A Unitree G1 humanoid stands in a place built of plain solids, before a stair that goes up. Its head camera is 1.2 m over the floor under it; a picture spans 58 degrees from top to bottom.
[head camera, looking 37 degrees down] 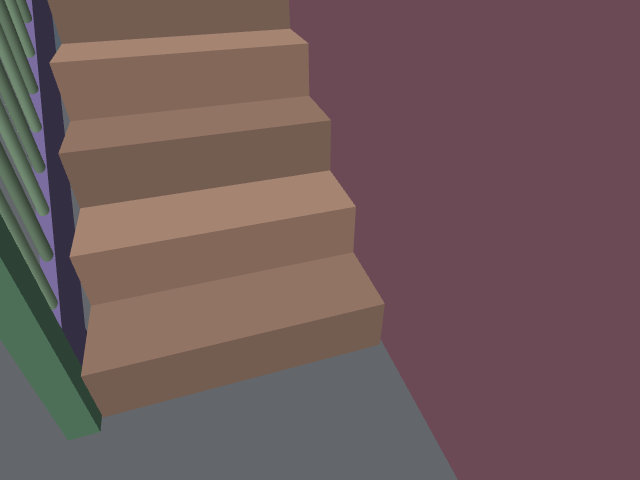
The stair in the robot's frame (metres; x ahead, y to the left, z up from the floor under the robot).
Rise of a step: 0.20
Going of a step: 0.28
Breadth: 0.90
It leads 18 degrees to the left of straight ahead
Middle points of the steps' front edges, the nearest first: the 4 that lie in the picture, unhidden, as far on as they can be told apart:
0.85 0.22 0.20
1.11 0.30 0.40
1.38 0.39 0.60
1.64 0.47 0.80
